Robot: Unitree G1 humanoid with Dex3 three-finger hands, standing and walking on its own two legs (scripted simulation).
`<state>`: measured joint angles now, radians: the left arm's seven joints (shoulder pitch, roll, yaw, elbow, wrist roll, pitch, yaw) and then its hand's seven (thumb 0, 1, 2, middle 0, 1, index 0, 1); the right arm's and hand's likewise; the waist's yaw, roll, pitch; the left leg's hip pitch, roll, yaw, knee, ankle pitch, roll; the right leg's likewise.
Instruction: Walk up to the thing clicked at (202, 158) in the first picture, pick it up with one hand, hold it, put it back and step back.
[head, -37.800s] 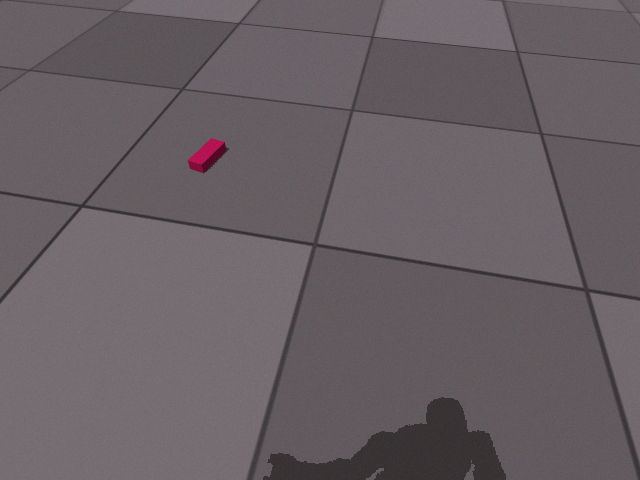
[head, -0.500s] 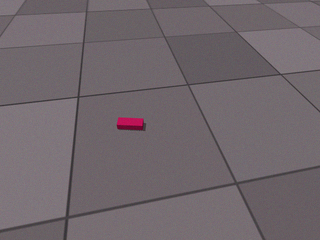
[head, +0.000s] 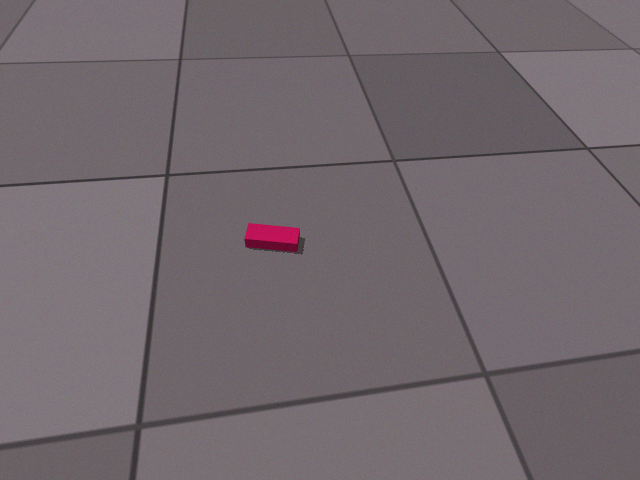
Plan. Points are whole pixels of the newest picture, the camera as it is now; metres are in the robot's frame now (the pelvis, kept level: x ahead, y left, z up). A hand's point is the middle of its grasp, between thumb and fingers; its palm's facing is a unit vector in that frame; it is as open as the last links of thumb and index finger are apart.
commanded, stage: step back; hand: left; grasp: from above
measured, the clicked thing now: (272, 237) +1.06 +0.17 -0.74
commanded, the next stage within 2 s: stand in 0.16 s
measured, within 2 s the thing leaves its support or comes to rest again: neither
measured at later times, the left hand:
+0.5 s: hand out of the picture +0.10 +0.24 -0.14, palm faces -0.04 -0.94 -0.34, open 7.4 cm
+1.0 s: hand out of the picture +0.09 +0.24 -0.14, palm faces -0.05 -0.94 -0.35, open 7.4 cm
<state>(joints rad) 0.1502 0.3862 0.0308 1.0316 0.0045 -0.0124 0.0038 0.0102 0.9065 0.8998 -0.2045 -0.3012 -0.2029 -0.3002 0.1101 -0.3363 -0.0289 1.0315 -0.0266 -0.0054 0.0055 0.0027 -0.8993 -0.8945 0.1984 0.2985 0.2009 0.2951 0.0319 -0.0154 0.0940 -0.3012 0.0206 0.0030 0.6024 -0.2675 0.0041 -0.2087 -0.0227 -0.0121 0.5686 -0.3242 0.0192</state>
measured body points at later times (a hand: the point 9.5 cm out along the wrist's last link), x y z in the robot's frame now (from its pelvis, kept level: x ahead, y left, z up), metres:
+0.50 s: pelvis +0.01 -0.01 +0.02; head +0.02 -0.01 +0.47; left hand +0.10 +0.29 -0.11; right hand +0.10 -0.31 -0.11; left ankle +0.04 +0.12 -0.73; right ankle -0.01 -0.14 -0.73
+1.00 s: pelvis +0.01 -0.01 +0.02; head +0.03 -0.02 +0.47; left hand +0.09 +0.29 -0.11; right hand +0.07 -0.32 -0.12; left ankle +0.04 +0.12 -0.73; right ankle -0.01 -0.14 -0.73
